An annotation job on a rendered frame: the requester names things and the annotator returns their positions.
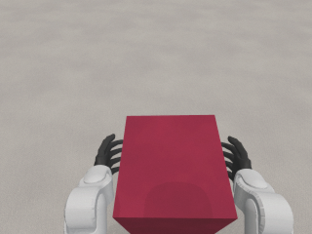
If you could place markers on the robot right hand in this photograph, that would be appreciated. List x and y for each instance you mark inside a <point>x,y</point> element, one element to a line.
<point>239,158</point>

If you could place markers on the carton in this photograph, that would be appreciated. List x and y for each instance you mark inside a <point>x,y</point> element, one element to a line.
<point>172,176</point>

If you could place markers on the right robot forearm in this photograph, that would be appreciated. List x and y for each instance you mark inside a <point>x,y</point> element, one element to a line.
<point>265,212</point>

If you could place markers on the robot left hand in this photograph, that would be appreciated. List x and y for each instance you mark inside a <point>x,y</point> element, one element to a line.
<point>104,153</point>

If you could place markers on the left robot forearm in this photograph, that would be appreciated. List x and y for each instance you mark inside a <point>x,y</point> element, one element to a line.
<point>85,209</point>

